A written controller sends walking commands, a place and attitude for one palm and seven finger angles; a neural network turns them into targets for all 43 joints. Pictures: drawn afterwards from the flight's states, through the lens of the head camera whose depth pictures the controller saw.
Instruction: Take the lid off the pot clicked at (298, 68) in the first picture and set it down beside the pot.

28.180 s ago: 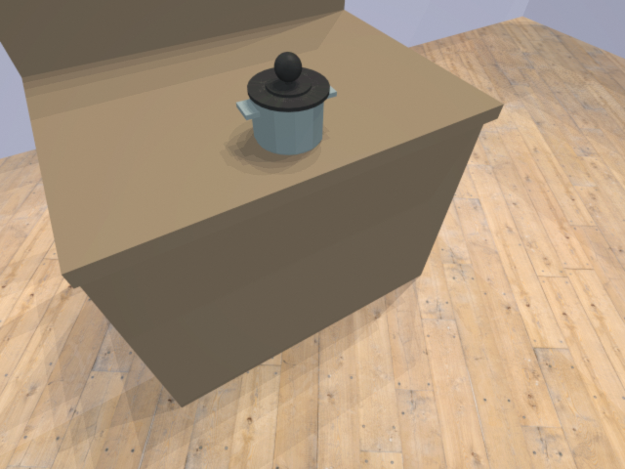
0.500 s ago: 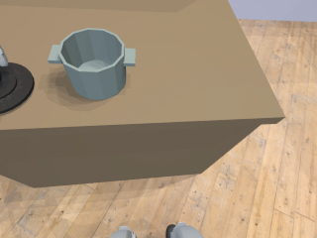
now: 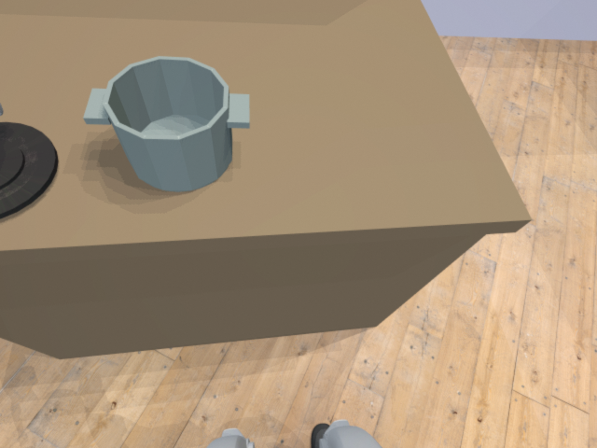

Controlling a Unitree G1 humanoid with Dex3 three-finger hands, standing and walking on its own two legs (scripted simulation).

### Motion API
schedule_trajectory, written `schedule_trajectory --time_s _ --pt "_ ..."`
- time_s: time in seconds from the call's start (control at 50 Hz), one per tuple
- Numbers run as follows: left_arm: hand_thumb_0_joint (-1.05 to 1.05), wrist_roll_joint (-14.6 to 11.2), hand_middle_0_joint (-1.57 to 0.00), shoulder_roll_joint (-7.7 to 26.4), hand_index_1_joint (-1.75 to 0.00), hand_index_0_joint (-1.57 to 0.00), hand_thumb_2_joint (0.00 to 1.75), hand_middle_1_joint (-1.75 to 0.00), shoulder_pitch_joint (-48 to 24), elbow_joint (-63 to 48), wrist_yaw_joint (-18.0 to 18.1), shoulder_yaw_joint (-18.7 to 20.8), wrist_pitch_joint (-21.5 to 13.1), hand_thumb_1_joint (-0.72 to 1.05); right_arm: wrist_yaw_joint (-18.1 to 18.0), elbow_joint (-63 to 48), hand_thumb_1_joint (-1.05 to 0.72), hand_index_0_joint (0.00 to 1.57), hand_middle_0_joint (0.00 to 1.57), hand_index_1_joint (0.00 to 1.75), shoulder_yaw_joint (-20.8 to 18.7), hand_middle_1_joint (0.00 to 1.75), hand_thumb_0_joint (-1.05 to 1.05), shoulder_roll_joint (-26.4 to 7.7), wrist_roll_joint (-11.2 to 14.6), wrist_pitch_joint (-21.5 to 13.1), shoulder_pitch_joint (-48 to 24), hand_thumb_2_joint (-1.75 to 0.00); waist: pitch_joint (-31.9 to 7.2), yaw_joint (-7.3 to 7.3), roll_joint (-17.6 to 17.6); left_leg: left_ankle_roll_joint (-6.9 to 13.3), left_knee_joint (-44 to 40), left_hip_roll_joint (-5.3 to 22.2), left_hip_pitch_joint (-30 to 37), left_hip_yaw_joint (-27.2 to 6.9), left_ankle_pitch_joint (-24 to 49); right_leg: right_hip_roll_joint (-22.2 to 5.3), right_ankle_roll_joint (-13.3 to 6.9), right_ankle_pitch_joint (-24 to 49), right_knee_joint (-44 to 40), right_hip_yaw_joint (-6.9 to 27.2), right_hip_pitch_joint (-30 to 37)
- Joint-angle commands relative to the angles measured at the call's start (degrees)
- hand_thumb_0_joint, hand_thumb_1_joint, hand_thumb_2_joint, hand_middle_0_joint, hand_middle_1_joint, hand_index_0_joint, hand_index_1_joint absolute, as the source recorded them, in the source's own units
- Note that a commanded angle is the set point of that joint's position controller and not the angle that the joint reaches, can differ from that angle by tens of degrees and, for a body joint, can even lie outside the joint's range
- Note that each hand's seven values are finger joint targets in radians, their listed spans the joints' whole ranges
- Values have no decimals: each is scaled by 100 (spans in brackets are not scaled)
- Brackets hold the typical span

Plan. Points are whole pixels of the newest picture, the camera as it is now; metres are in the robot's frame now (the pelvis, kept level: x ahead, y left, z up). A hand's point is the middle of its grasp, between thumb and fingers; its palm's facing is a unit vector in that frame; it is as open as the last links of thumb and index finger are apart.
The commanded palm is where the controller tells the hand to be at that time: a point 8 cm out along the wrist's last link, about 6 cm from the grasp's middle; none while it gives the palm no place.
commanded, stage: raise the empty hand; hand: left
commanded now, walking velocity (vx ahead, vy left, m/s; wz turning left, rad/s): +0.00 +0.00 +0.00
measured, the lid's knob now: out of the picture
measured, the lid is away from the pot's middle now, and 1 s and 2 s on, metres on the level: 0.24 0.24 0.24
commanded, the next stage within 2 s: draw the hand back to the body in 1.30 s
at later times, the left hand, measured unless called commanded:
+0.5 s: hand out of the picture +0.47 +0.37 +0.17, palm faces -0.36 -0.15 -0.92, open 11.0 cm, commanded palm +0.50 +0.36 +0.23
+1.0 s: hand out of the picture +0.46 +0.38 +0.22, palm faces -0.30 -0.17 -0.94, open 11.0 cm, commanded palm +0.49 +0.37 +0.28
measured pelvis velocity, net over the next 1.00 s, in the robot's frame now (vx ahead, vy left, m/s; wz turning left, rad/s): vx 0.00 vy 0.00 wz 0.02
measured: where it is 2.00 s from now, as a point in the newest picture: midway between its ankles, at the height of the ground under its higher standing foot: outside the picture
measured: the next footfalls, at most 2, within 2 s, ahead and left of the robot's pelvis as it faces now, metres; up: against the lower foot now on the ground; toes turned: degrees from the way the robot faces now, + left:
none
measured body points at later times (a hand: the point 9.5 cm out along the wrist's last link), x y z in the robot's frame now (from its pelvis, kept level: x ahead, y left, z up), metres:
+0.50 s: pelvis +0.00 +0.00 +0.01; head +0.09 +0.03 +0.45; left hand +0.48 +0.37 +0.22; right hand +0.01 -0.27 -0.11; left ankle -0.01 +0.06 -0.71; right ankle +0.02 -0.16 -0.71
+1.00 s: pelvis +0.00 +0.00 +0.02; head +0.08 +0.02 +0.46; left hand +0.47 +0.38 +0.27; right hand +0.03 -0.28 -0.10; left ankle -0.01 +0.06 -0.71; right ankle +0.02 -0.16 -0.71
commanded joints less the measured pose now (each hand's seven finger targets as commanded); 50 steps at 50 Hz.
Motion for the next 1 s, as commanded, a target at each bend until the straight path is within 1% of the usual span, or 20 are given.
schedule_trajectory --time_s 0.0,0.02,0.04,0.06,0.1,0.18,0.22,0.3,0.36,0.42,0.48,0.56,0.62,0.66,0.74,0.78,0.82,0.86,0.92,0.98 --pt "0 -99 -36 1424 -84 -36 67 -84 -2678 -1440 217 79 -2 -2 -105 -217 -90 20 20 30 -372 30 0 -1147 -31 -88 762 -90 -2464 38 1476 -326 -466 79 2701 -415 3553 405 -384 866 -213 -357 219" --pt "0 -59 -36 1828 -84 -36 67 -84 -2858 -1760 249 394 -20 -2 -86 -210 -90 20 20 30 -411 30 0 -1178 -83 -67 784 -90 -2904 133 1737 -403 -427 110 3050 -479 3871 408 -375 903 -211 -310 249" --pt "0 -52 -36 1655 -84 -36 67 -84 -2866 -1725 238 282 -4 -2 -88 -229 -90 20 20 30 -420 30 0 -1141 -92 -92 803 -90 -2981 79 1882 -435 -371 102 3269 -518 4157 426 -388 963 -220 -328 135" --pt "0 -84 -36 1862 -84 -36 67 -84 -2860 -1836 230 468 -23 -2 -93 -216 -90 20 20 30 -423 30 0 -1145 -104 -96 819 -90 -3117 112 1774 -425 -341 106 3331 -511 4268 425 -368 1061 -241 -313 255" --pt "0 -201 -36 1738 -84 -36 67 -84 -2773 -1726 171 415 -34 -2 -122 -226 -90 20 20 30 -388 30 0 -1125 -76 -119 762 -90 -3005 101 1541 -402 -356 81 3186 -485 4358 432 -358 1155 -245 -345 394" --pt "0 -188 -36 1197 -84 -36 67 -84 -2680 -1016 89 -108 180 -2 -76 -143 -90 20 20 30 -362 30 0 -1180 -37 -111 726 -90 -2002 -36 935 -275 -597 58 2430 -439 2993 406 -360 708 -390 -358 262" --pt "0 -86 -36 1517 -84 -36 67 -84 -2721 -1236 127 108 175 -2 -72 -188 -90 20 20 30 -356 30 0 -1169 -56 -102 695 -90 -2356 118 1223 -343 -570 45 2635 -437 3401 416 -388 839 -330 -329 431" --pt "0 -151 -36 1279 -84 -36 67 -84 -2834 -1284 58 -70 218 -2 -75 -233 -90 20 20 30 -347 30 0 -1135 -20 -129 636 -90 -2322 82 1145 -340 -630 47 2715 -429 3525 404 -392 936 -398 -363 542" --pt "0 -137 -36 1644 -84 -36 67 -84 -3057 -1389 54 155 289 -2 -76 -254 -90 20 20 30 -366 30 0 -1157 -36 -124 683 -90 -2581 94 1040 -268 -675 10 2684 -411 3327 378 -368 1074 -448 -284 822" --pt "0 -132 -36 1604 -84 -36 67 -84 -3182 -1432 40 137 303 -2 -84 -223 -90 20 20 30 -374 30 0 -1144 -44 -151 670 -90 -2675 103 1193 -346 -718 52 2965 -462 3640 383 -359 1037 -488 -309 752" --pt "0 -104 -36 1423 -84 -36 67 -84 -2984 -1077 2 -36 398 -2 -52 -245 -90 20 20 30 -345 30 0 -1142 -23 -147 637 -90 -2194 95 982 -290 -810 9 2608 -397 3209 380 -378 946 -563 -316 776" --pt "0 -82 -36 1333 -84 -36 67 -84 -3082 -1174 -25 -141 486 -2 -17 -258 -90 20 20 30 -349 30 0 -1142 -22 -151 623 -90 -2167 124 1070 -312 -891 23 2749 -411 3318 376 -394 960 -627 -323 812" --pt "0 -82 -36 1684 -84 -36 67 -84 -3185 -1392 -43 139 492 -2 -16 -272 -90 20 20 30 -363 30 0 -1143 -38 -148 605 -90 -2548 182 1032 -302 -870 25 2917 -393 3669 364 -370 1213 -630 -271 1126" --pt "0 -100 -36 1655 -84 -36 67 -84 -3318 -1525 -63 107 526 -2 -10 -309 -90 20 20 30 -368 30 0 -1125 -33 -146 575 -90 -2629 166 1115 -295 -903 5 2982 -398 3736 351 -372 1293 -669 -267 1190" --pt "0 -121 -36 1389 -84 -36 67 -84 -3098 -945 -130 -146 624 -2 2 -230 -90 20 20 30 -343 30 0 -1141 -7 -166 567 -90 -1962 104 848 -253 -1005 14 2708 -343 3365 356 -372 1098 -785 -307 1073" --pt "0 -104 -36 1533 -84 -36 67 -84 -3177 -1073 -129 -96 677 -2 5 -268 -90 20 20 30 -326 30 0 -1156 -3 -164 527 -90 -2012 138 747 -180 -1117 -14 2550 -289 3034 326 -376 1134 -822 -270 1326" --pt "0 -54 -36 1618 -84 -36 67 -84 -3347 -1350 -116 -33 671 -2 13 -272 -90 20 20 30 -338 30 0 -1140 -17 -168 495 -90 -2338 187 1051 -244 -1074 5 2886 -332 3572 324 -385 1292 -787 -257 1386" --pt "0 -81 -36 1314 -84 -36 67 -84 -3576 -1369 -154 -306 726 -2 30 -252 -90 20 20 30 -350 30 0 -1140 -12 -190 489 -90 -2162 102 1163 -269 -1121 25 2995 -370 3446 325 -383 1101 -886 -292 1163" --pt "0 -59 -36 1551 -84 -36 67 -84 -3519 -1241 -176 -147 759 -2 12 -214 -90 20 20 30 -325 30 0 -1168 -4 -217 485 -90 -2195 128 962 -230 -1153 27 2949 -346 3426 318 -371 1170 -893 -272 1331" --pt "0 -68 -36 1318 -84 -36 67 -84 -3617 -1023 -206 -396 854 -2 5 -202 -90 20 20 30 -310 30 0 -1161 11 -276 479 -90 -1953 57 859 -159 -1260 -10 2789 -311 2901 301 -370 1026 -996 -273 1324"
